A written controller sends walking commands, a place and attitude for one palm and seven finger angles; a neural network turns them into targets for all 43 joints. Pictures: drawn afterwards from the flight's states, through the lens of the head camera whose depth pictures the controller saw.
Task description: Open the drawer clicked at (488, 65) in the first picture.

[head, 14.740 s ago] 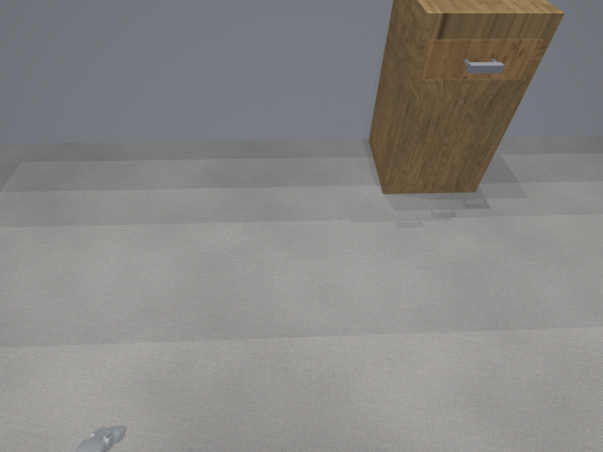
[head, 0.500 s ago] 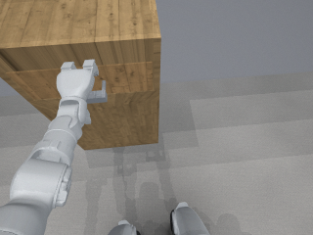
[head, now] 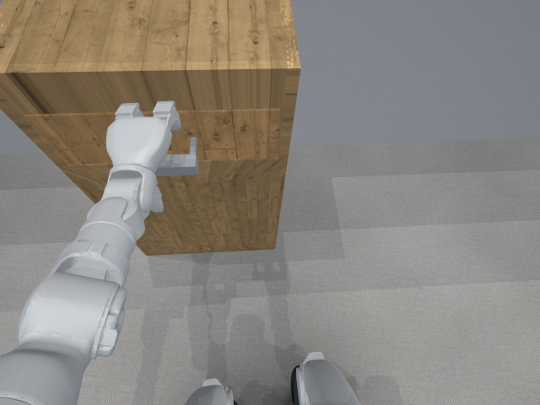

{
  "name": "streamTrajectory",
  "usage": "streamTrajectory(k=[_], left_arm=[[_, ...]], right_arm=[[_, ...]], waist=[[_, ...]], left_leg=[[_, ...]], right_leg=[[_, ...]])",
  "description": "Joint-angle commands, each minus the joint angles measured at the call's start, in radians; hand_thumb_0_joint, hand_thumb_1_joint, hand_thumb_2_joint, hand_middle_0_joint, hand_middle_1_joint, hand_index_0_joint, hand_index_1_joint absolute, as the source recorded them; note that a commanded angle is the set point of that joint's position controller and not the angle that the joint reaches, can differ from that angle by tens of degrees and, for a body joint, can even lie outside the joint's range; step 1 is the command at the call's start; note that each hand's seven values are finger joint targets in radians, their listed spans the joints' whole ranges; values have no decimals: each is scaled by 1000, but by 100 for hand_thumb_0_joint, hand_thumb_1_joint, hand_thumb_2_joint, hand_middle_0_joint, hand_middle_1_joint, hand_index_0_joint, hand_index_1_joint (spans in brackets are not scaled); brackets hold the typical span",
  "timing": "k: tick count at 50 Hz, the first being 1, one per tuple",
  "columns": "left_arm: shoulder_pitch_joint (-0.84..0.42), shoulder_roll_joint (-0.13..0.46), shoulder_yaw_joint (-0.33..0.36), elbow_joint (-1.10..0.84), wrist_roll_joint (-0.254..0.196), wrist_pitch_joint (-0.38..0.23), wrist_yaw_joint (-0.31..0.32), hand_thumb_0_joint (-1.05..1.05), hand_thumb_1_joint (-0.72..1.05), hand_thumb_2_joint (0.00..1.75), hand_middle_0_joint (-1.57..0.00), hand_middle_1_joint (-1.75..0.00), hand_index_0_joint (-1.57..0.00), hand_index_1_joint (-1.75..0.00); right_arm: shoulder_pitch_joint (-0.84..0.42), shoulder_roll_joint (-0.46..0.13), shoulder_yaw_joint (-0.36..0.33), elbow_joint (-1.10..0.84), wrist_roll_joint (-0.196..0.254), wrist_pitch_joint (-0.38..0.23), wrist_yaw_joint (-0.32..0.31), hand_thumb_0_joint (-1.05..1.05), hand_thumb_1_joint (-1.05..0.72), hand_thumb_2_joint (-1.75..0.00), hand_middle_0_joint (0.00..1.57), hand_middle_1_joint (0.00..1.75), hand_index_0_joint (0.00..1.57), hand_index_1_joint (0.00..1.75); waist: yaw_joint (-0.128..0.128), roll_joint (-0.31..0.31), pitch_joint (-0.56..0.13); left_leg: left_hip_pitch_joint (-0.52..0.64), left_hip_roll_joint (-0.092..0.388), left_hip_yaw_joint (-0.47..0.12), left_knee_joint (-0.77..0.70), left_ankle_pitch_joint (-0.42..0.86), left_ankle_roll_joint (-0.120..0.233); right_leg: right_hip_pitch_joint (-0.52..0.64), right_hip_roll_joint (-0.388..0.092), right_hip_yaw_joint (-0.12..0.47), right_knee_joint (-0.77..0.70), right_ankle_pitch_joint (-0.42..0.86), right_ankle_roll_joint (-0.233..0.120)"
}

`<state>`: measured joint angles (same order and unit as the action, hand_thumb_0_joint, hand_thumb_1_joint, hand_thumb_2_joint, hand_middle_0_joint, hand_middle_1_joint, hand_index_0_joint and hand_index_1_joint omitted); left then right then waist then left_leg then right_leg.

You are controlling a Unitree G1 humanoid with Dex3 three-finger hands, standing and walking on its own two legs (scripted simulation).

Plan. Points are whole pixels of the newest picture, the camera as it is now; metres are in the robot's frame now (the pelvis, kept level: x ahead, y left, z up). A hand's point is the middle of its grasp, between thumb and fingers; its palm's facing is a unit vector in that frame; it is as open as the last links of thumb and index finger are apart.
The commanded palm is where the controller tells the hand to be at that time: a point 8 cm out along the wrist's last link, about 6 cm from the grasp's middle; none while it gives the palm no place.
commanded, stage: move the hooked fingers above the handle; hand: left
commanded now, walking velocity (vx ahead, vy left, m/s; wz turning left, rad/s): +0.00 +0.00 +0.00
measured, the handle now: (164, 154) +0.54 +0.15 -0.05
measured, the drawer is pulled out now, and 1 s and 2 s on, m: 0.00 0.00 0.00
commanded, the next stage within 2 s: none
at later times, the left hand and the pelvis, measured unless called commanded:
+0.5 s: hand (146, 159) +0.50 +0.16 +0.00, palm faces +0.02 -0.04 -1.00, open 13.8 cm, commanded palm +0.46 +0.17 +0.06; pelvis +0.00 +0.00 +0.00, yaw +0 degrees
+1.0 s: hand (144, 157) +0.50 +0.16 +0.01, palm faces +0.01 +0.04 -1.00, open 13.7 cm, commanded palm +0.47 +0.17 +0.06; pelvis +0.00 -0.01 +0.01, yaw +0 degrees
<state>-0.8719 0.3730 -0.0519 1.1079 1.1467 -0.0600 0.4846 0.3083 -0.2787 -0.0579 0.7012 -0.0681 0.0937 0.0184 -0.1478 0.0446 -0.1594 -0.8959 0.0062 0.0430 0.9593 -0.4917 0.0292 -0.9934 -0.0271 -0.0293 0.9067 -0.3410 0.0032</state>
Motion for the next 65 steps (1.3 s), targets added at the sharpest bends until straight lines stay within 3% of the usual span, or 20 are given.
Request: streamTrajectory(k=[1,5,8,11,14,18,21,26,30,33,36,38,43,46,49,53,56,60,61,65], left_arm=[[-428,283,72,-156,-13,135,52,0,-50,30,-30,-120,-30,-120],[-462,304,58,-191,-48,143,-14,0,-50,30,-30,-120,-30,-120],[-456,172,-41,-231,-73,71,-92,0,-50,30,-30,-120,-30,-120],[-386,80,-95,-205,-83,-3,-130,0,-50,30,-30,-120,-30,-120],[-395,140,-39,-198,-65,-58,-106,0,-50,30,-30,-120,-30,-120],[-382,247,63,-171,-25,-47,-14,0,-50,30,-30,-120,-30,-120],[-366,307,122,-198,5,7,66,0,-50,30,-30,-120,-30,-120],[-316,248,77,-238,-18,119,58,0,-50,30,-30,-120,-30,-120],[-344,124,-44,-248,-68,122,-45,0,-50,30,-30,-120,-30,-120],[-425,69,-108,-315,-88,42,-103,0,-50,30,-30,-120,-30,-120],[-428,87,-90,-296,-69,-36,-96,0,-50,30,-30,-120,-30,-120],[-427,156,-29,-263,-41,-56,-59,0,-50,30,-30,-120,-30,-120],[-336,294,105,-106,-16,46,58,0,-50,30,-30,-120,-30,-120],[-359,286,64,-70,3,144,76,0,-50,30,-30,-120,-30,-120],[-350,261,36,-92,-28,182,9,0,-50,30,-30,-120,-30,-120],[-409,237,10,-162,-85,119,-88,0,-50,30,-30,-120,-30,-120],[-471,195,-25,-274,-82,-6,-118,0,-50,30,-30,-120,-30,-120],[-450,240,23,-268,-31,-95,-57,0,-50,30,-30,-120,-30,-120],[-445,243,31,-232,-22,-88,-31,0,-50,30,-30,-120,-30,-120],[-383,312,107,-127,-15,16,62,0,-50,30,-30,-120,-30,-120]], right_arm=[[139,-144,-45,-52,10,18,1,0,-90,-90,20,30,20,30],[137,-149,-44,-59,24,22,-20,0,-90,-90,20,30,20,30],[159,-133,-58,-57,27,6,-35,0,-90,-90,20,30,20,30],[174,-127,-61,-38,24,-9,-40,0,-90,-90,20,30,20,30],[180,-130,-54,-21,18,-16,-37,0,-90,-90,20,30,20,30],[151,-134,-40,-22,6,-9,-16,0,-90,-90,20,30,20,30],[135,-131,-42,-35,-5,0,0,0,-90,-90,20,30,20,30],[130,-130,-57,-59,8,23,10,0,-90,-90,20,30,20,30],[140,-129,-73,-56,31,25,-14,0,-90,-90,20,30,20,30],[141,-123,-71,-49,32,8,-40,0,-90,-90,20,30,20,30],[144,-119,-62,-28,25,-12,-50,0,-90,-90,20,30,20,30],[135,-123,-51,-19,18,-15,-47,0,-90,-90,20,30,20,30],[85,-127,-23,-29,5,-9,-18,0,-90,-90,20,30,20,30],[81,-130,-24,-46,12,-1,-14,0,-90,-90,20,30,20,30],[103,-137,-38,-69,26,8,-18,0,-90,-90,20,30,20,30],[125,-140,-46,-63,37,0,-45,0,-90,-90,20,30,20,30],[145,-128,-56,-50,30,-29,-61,0,-90,-90,20,30,20,30],[158,-128,-52,-16,13,-49,-56,0,-90,-90,20,30,20,30],[157,-129,-48,-9,11,-48,-50,0,-90,-90,20,30,20,30],[139,-135,-37,-9,5,-34,-17,0,-90,-90,20,30,20,30]], waist=[[15,24,-513],[2,-25,-540],[-28,-8,-546],[-35,-37,-435],[-21,-13,-371],[25,42,-357],[48,63,-456],[53,39,-584],[-7,-57,-528],[-38,-65,-458],[-27,-22,-365],[-8,3,-340],[48,9,-348],[32,-5,-410],[24,-39,-532],[-14,-113,-529],[-27,-59,-514],[-5,28,-448],[-8,26,-403],[28,41,-421]], left_leg=[[241,-29,-34,-118,537,-10],[254,-34,-32,-160,453,7],[340,-25,-44,-160,484,8],[346,-16,-55,-166,459,7],[298,-18,-57,-159,432,4],[209,-30,-53,-140,436,-6],[215,-32,-39,-114,523,-12],[306,-24,-26,-128,630,-15],[339,-21,-30,-174,524,2],[371,-22,-42,-197,457,10],[344,-28,-50,-196,401,8],[307,-31,-56,-186,388,3],[142,-51,-21,-159,364,0],[136,-49,0,-155,374,-1],[191,-48,5,-155,424,3],[208,-41,-8,-170,375,18],[248,-39,-22,-164,357,23],[236,-39,-42,-134,362,13],[215,-37,-48,-131,355,8],[150,-46,-28,-122,386,0]], right_leg=[[435,52,-6,-68,406,-37],[519,48,10,-110,388,-29],[483,49,9,-135,382,-30],[406,54,-1,-151,325,-33],[360,51,-2,-133,294,-41],[341,51,-6,-80,287,-57],[391,51,-4,-46,369,-54],[514,50,0,-75,487,-39],[540,52,5,-149,442,-27],[500,49,8,-182,376,-28],[422,46,6,-177,300,-37],[383,46,0,-152,268,-48],[428,43,11,-95,288,-49],[469,43,16,-96,334,-39],[563,45,25,-103,421,-29],[590,40,38,-139,407,-16],[530,37,42,-143,364,-22],[397,40,25,-107,291,-40],[358,42,15,-100,266,-43],[385,46,9,-72,294,-45]])
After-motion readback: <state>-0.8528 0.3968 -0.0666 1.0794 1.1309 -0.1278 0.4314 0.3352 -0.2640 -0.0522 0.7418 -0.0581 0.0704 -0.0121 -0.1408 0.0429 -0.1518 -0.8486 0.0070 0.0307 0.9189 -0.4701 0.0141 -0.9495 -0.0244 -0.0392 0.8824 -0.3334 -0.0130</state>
